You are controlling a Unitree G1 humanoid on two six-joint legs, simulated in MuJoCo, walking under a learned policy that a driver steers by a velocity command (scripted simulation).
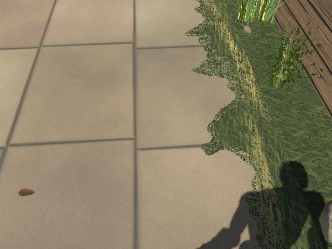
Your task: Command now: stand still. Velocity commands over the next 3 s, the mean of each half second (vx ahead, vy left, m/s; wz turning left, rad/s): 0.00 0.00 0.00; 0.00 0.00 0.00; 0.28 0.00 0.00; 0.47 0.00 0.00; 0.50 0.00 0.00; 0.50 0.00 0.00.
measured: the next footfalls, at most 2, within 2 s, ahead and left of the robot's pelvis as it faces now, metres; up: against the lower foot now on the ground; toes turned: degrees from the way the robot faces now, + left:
left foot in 1.70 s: +0.42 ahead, +0.12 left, +0.00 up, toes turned +1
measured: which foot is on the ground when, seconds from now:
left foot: down 0.00-1.00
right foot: down 0.00-1.00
